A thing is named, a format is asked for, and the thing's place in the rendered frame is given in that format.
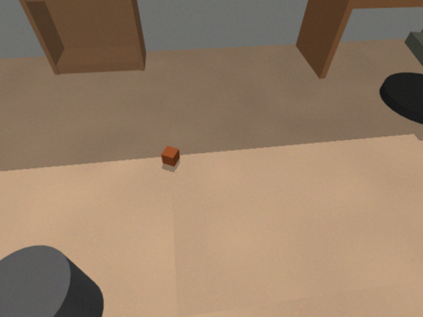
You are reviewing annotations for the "bookshelf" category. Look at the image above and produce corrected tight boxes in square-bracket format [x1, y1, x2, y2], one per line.
[19, 0, 146, 75]

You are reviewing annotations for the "desk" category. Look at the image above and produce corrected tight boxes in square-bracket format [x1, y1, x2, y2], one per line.
[296, 0, 423, 79]

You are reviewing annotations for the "office chair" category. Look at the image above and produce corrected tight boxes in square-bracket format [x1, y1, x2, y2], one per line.
[379, 32, 423, 124]

